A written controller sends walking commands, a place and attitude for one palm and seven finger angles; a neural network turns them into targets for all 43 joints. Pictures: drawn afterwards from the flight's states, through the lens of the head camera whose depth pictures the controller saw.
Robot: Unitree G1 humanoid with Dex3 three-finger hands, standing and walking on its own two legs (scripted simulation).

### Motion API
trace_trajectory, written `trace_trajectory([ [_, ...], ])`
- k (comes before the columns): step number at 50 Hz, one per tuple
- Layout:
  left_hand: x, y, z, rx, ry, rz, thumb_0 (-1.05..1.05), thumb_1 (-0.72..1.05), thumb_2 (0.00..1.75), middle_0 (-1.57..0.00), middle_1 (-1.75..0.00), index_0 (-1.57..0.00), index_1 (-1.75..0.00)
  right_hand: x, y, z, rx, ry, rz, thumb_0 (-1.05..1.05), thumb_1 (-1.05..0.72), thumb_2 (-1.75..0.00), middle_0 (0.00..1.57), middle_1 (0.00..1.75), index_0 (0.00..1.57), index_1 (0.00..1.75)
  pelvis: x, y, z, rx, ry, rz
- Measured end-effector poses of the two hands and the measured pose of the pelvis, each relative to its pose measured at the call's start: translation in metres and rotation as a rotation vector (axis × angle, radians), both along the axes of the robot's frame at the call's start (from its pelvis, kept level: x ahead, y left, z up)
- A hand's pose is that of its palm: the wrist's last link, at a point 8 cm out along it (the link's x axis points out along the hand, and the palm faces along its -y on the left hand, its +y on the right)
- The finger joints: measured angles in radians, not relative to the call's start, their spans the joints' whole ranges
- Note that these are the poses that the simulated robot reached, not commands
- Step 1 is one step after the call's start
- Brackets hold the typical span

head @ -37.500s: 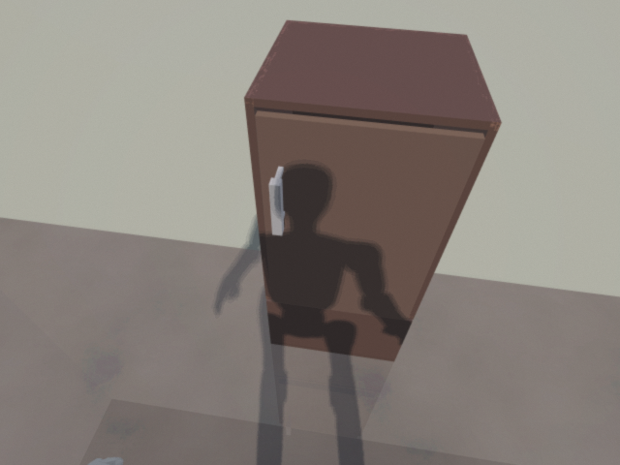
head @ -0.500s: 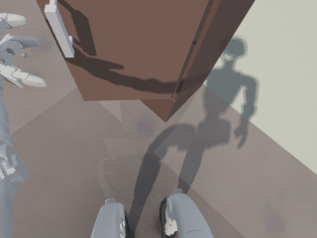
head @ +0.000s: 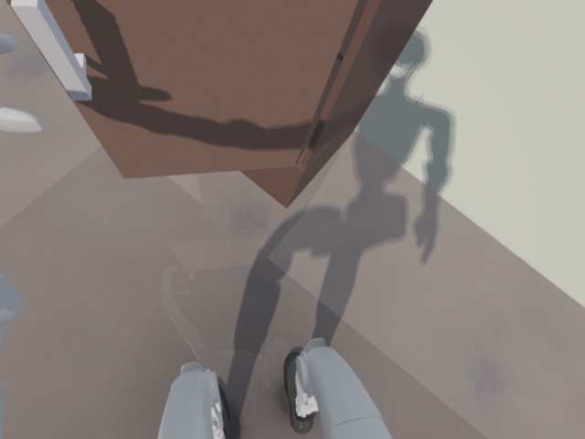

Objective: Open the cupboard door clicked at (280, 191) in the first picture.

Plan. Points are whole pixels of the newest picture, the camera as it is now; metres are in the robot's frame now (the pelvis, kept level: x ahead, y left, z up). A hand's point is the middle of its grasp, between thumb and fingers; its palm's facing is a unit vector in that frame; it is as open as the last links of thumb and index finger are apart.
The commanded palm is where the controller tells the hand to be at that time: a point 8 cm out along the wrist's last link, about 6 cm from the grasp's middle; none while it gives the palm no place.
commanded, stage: move the hooked fingers beside the handle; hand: left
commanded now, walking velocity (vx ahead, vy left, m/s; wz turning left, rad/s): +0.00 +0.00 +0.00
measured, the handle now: (58, 38) +0.59 +0.21 +0.06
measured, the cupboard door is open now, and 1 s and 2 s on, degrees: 47 47 47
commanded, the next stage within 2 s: slide the fingers in behind the handle in 0.54 s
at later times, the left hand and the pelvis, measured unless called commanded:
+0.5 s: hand out of the picture +0.53 +0.26 +0.07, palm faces +0.04 -1.00 -0.04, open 13.9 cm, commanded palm +0.52 +0.29 +0.06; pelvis +0.00 +0.00 +0.00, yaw +1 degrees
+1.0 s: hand (9, 76) +0.53 +0.25 +0.07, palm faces +0.03 -1.00 -0.02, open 14.0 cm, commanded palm +0.52 +0.27 +0.06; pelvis -0.01 +0.00 +0.00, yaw +1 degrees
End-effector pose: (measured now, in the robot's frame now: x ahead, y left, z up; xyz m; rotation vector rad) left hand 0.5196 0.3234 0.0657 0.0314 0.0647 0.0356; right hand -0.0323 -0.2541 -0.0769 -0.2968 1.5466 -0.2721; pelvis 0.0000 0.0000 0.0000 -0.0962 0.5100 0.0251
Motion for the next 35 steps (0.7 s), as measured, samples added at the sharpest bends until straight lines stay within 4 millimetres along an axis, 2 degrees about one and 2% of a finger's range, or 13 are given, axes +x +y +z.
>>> trace_trajectory([
  [7, -0.006, 0.003, 0.003, 0.005, -0.001, -0.003, -0.01, -0.50, 0.30, -0.30, -1.20, -0.30, -1.20, 0.018, -0.002, 0.001, -0.001, -0.023, 0.030, 0.00, -0.91, -0.90, 0.20, 0.30, 0.20, 0.30, 0.004, 0.001, 0.004, -0.004, -0.011, 0.016],
  [18, -0.008, -0.010, 0.004, -0.002, -0.004, -0.009, -0.01, -0.50, 0.30, -0.30, -1.20, -0.30, -1.20, 0.041, -0.008, 0.001, -0.013, -0.095, 0.057, 0.00, -0.91, -0.90, 0.20, 0.30, 0.20, 0.30, 0.005, 0.000, 0.005, -0.001, -0.026, 0.019],
  [29, -0.018, -0.003, 0.007, 0.011, -0.010, 0.002, -0.01, -0.50, 0.30, -0.30, -1.20, -0.30, -1.20, 0.030, -0.007, -0.005, 0.003, -0.082, 0.052, 0.00, -0.91, -0.90, 0.20, 0.30, 0.20, 0.30, -0.002, -0.003, 0.003, 0.003, -0.036, 0.018],
  [35, -0.018, -0.006, 0.010, 0.004, -0.024, -0.012, -0.01, -0.50, 0.30, -0.30, -1.20, -0.30, -1.20, 0.021, -0.009, -0.005, -0.003, -0.059, 0.049, 0.00, -0.91, -0.90, 0.20, 0.30, 0.20, 0.30, -0.005, -0.003, 0.001, 0.002, -0.032, 0.022],
])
